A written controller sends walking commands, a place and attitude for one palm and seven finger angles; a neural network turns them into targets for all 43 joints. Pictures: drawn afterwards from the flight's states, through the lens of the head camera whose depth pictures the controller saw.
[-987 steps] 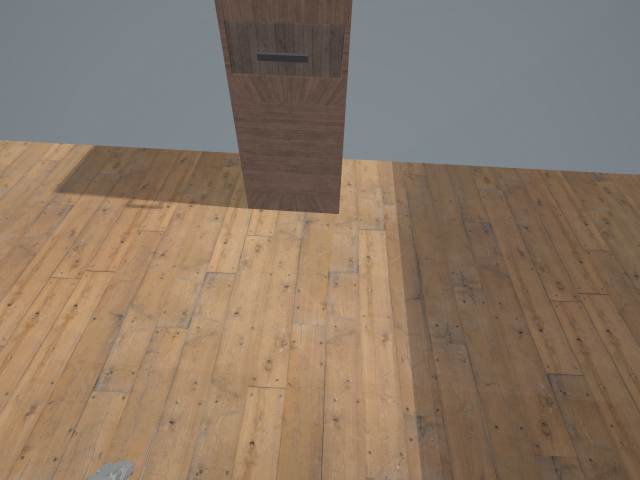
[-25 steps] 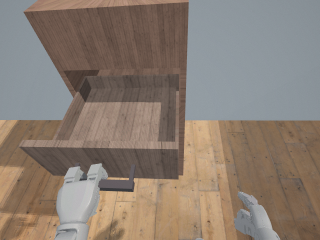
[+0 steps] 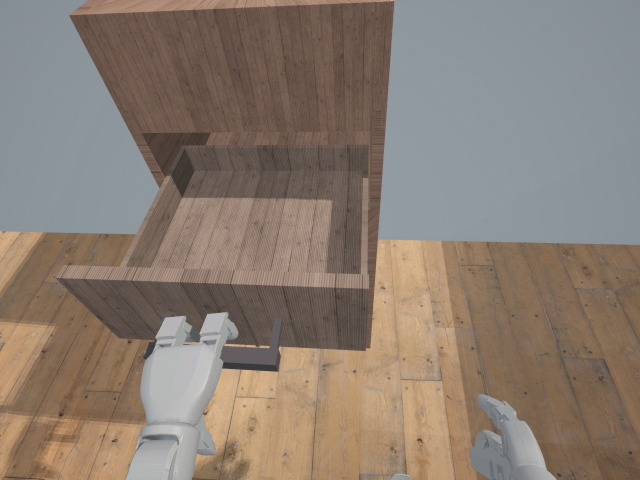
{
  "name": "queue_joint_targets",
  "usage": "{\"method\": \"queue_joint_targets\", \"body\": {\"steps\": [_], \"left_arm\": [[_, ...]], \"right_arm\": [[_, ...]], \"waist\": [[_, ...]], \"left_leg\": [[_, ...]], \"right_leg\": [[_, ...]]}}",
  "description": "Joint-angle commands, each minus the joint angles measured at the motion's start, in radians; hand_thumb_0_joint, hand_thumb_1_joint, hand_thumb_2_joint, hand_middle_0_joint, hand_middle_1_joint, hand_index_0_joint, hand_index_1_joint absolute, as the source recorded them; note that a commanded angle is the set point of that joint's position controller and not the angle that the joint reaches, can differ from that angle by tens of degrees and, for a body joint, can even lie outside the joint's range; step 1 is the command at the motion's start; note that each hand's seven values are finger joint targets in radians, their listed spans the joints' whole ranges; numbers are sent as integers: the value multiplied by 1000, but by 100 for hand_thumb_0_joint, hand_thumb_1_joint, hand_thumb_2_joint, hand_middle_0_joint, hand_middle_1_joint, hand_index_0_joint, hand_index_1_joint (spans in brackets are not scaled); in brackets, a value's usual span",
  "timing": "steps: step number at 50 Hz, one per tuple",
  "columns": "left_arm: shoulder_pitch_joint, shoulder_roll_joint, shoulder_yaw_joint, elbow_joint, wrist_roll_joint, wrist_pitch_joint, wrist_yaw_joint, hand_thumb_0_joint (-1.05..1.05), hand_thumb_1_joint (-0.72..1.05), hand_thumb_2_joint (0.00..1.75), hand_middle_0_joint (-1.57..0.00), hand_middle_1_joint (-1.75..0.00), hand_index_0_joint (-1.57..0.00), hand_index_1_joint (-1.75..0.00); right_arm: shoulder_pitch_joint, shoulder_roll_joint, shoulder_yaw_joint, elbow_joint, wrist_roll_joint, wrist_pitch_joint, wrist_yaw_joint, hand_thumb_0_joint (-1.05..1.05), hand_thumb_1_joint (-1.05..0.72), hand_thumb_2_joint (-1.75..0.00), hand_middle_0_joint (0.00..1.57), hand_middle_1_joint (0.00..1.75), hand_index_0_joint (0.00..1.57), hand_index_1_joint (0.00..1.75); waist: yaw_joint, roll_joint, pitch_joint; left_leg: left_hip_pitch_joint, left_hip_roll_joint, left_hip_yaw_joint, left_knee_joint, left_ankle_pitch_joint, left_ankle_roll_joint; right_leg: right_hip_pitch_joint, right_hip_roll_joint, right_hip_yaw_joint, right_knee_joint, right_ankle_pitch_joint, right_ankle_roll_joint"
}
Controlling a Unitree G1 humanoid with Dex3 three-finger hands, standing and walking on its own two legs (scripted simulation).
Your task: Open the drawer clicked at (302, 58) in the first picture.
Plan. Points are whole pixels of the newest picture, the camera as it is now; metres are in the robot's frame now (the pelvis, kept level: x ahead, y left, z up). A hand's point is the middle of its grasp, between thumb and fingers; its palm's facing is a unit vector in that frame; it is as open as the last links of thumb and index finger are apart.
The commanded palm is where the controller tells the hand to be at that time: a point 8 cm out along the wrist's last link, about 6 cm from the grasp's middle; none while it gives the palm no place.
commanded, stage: lift the hand off the handle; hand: left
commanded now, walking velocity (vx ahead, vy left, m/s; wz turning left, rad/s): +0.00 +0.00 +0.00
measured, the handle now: (217, 340) +0.28 +0.17 +0.01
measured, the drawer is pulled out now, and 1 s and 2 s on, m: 0.30 0.30 0.30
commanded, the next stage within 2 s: draw the hand back to the body in 1.42 s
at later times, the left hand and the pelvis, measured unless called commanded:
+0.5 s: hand (191, 364) +0.24 +0.19 +0.03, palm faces +0.05 -0.12 -0.99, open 13.5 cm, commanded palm +0.21 +0.19 +0.10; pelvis +0.01 +0.00 +0.02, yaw +0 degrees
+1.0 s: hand (174, 332) +0.25 +0.18 +0.11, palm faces +0.12 -0.14 -0.98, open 13.7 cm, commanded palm +0.21 +0.19 +0.17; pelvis +0.02 +0.00 +0.04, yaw -1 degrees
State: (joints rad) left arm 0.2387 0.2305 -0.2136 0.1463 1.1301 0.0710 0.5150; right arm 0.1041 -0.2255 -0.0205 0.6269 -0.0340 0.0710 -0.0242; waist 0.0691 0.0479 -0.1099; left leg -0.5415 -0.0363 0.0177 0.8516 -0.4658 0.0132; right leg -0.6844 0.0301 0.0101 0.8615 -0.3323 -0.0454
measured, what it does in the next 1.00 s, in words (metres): stands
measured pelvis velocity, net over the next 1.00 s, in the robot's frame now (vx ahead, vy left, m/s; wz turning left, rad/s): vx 0.02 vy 0.00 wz -0.02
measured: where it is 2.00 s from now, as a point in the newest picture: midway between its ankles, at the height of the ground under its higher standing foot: outside the picture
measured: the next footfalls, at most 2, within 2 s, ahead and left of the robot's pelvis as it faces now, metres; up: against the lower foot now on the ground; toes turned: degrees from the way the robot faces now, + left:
none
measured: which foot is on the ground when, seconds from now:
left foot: down 0.00-1.00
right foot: down 0.00-1.00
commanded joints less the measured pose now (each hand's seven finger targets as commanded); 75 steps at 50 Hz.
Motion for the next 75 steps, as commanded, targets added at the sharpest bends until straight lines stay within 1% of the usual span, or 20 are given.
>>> {"method": "queue_joint_targets", "body": {"steps": [1, 6, 10, 17, 21, 29, 34, 49, 53, 55, 56, 59, 60, 64, 65, 68, 69, 71, 74, 75], "left_arm": [[-170, 107, 57, -159, 24, 7, 43, 0, -50, 30, -30, -120, -30, -120], [-184, 101, 50, -145, -2, 29, 34, 0, -50, 30, -30, -120, -30, -120], [-200, 135, 73, -250, -17, 32, 27, 0, -50, 30, -30, -120, -30, -120], [-165, 141, 70, -295, -38, 39, -18, 0, -50, 30, -30, -120, -30, -120], [-164, 166, 86, -326, -51, 47, -55, 0, -50, 30, -30, -120, -30, -120], [-191, 182, 79, -436, -56, 26, -113, 0, -50, 30, -30, -120, -30, -120], [-147, 171, 64, -499, -67, 19, -141, 0, -50, 30, -30, -120, -30, -120], [-155, 220, 87, -659, -96, 63, -235, 0, -50, 30, -30, -120, -30, -120], [-96, 232, 103, -641, -126, 93, -273, 0, -50, 30, -30, -120, -30, -120], [-152, 229, 82, -652, -130, 109, -299, 0, -50, 30, -30, -120, -30, -120], [-116, 227, 85, -640, -132, 116, -310, 0, -50, 30, -30, -120, -30, -120], [-194, 225, 58, -707, -116, 137, -340, 0, -50, 30, -30, -120, -30, -120], [-213, 242, 69, -714, -127, 135, -344, 0, -50, 30, -30, -120, -30, -120], [-253, 270, 98, -728, -123, 137, -359, 0, -50, 30, -30, -120, -30, -120], [-268, 303, 133, -713, -132, 132, -358, 0, -50, 30, -30, -120, -30, -120], [-222, 280, 132, -644, -148, 148, -375, 0, -50, 30, -30, -120, -30, -120], [-237, 242, 87, -642, -142, 152, -386, 0, -50, 30, -30, -120, -30, -120], [-192, 258, 103, -617, -166, 153, -401, 0, -50, 30, -30, -120, -30, -120], [-221, 260, 93, -703, -159, 152, -415, 0, -50, 30, -30, -120, -30, -120], [-219, 292, 122, -704, -167, 141, -411, 0, -50, 30, -30, -120, -30, -120]], "right_arm": [[-144, -89, -31, -156, 5, -54, -10, 0, -90, -90, 20, 30, 20, 30], [-144, -90, -28, -153, 11, -48, -13, 0, -90, -90, 20, 30, 20, 30], [-154, -88, -29, -166, 11, -42, -17, 0, -90, -90, 20, 30, 20, 30], [-178, -81, -19, -167, 19, -33, -16, 0, -90, -90, 20, 30, 20, 30], [-187, -81, -15, -168, 21, -28, -18, 0, -90, -90, 20, 30, 20, 30], [-200, -74, -9, -170, 17, -27, -7, 0, -90, -90, 20, 30, 20, 30], [-203, -70, -4, -169, 14, -26, 9, 0, -90, -90, 20, 30, 20, 30], [-247, -66, 18, -172, 24, -12, 33, 0, -90, -90, 20, 30, 20, 30], [-271, -71, 22, -171, 42, 1, 42, 0, -90, -90, 20, 30, 20, 30], [-272, -75, 24, -156, 43, 15, 48, 0, -90, -90, 20, 30, 20, 30], [-273, -75, 27, -164, 44, 16, 48, 0, -90, -90, 20, 30, 20, 30], [-293, -76, 40, -181, 45, 22, 54, 0, -90, -90, 20, 30, 20, 30], [-293, -79, 32, -172, 49, 31, 53, 0, -90, -90, 20, 30, 20, 30], [-303, -77, 47, -181, 46, 28, 52, 0, -90, -90, 20, 30, 20, 30], [-301, -80, 40, -165, 50, 35, 47, 0, -90, -90, 20, 30, 20, 30], [-314, -76, 43, -165, 60, 33, 54, 0, -90, -90, 20, 30, 20, 30], [-302, -73, 50, -160, 55, 33, 60, 0, -90, -90, 20, 30, 20, 30], [-302, -80, 43, -156, 63, 41, 58, 0, -90, -90, 20, 30, 20, 30], [-307, -83, 48, -184, 59, 38, 65, 0, -90, -90, 20, 30, 20, 30], [-305, -88, 42, -177, 62, 43, 61, 0, -90, -90, 20, 30, 20, 30]], "waist": [[-6, -69, -186], [-7, -95, -205], [4, -64, -224], [5, -84, -149], [13, -100, -149], [22, -37, -133], [28, -65, -119], [54, -38, -115], [53, -33, -62], [38, -37, -25], [52, -42, -19], [55, -38, -74], [43, -10, -46], [61, -32, -80], [51, -30, -49], [52, -32, -7], [53, -48, -14], [51, -51, 25], [57, -50, -72], [46, -25, -54]], "left_leg": [[10, -18, -24, -135, 152, 1], [10, -15, -23, -146, 172, 2], [51, -19, -21, -171, 197, 6], [84, -19, -21, -217, 200, 9], [113, -19, -18, -245, 212, 12], [197, -12, -21, -292, 273, 10], [227, -7, -27, -316, 324, 6], [304, 8, -29, -403, 387, 11], [306, 18, -32, -431, 403, 3], [301, 20, -28, -454, 388, 6], [299, 20, -26, -461, 388, 9], [310, 25, -24, -468, 382, 17], [320, 29, -31, -482, 382, 14], [315, 29, -33, -487, 378, 19], [318, 30, -37, -500, 373, 14], [313, 35, -35, -502, 364, 11], [316, 27, -27, -501, 376, 13], [312, 26, -21, -511, 369, 10], [318, 25, -17, -498, 382, 20], [317, 28, -21, -508, 379, 16]], "right_leg": [[202, -7, 54, -160, 64, -15], [242, -9, 48, -166, 96, -10], [295, -12, 63, -189, 118, -12], [331, -13, 76, -246, 103, -8], [379, -15, 88, -276, 113, -4], [417, -13, 86, -306, 150, -9], [449, -10, 88, -321, 201, -8], [579, -16, 101, -387, 254, -4], [598, -8, 99, -405, 281, -2], [595, -8, 94, -422, 257, -2], [607, -8, 79, -420, 257, 1], [643, -16, 78, -419, 234, 4], [637, -6, 85, -427, 246, 1], [677, -14, 79, -424, 240, 3], [670, -4, 94, -438, 241, 2], [656, -6, 91, -450, 226, 2], [656, -16, 82, -451, 226, 2], [653, -10, 79, -460, 234, 8], [708, -20, 82, -444, 255, 11], [705, -10, 93, -447, 267, 10]]}}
